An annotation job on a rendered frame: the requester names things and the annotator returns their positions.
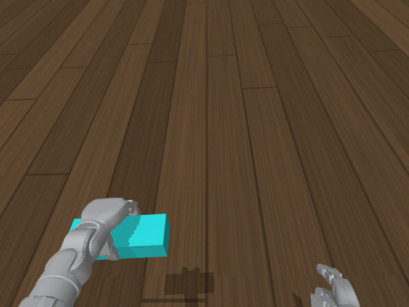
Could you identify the left robot arm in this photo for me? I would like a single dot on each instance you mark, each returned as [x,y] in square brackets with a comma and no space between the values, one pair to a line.
[67,270]

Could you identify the right robot hand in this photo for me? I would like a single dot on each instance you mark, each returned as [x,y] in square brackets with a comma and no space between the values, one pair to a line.
[342,291]

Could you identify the carton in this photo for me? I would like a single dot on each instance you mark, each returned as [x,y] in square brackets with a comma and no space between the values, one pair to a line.
[139,236]

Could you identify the left robot hand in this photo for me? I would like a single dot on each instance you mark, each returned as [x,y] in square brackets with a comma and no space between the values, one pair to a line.
[111,212]

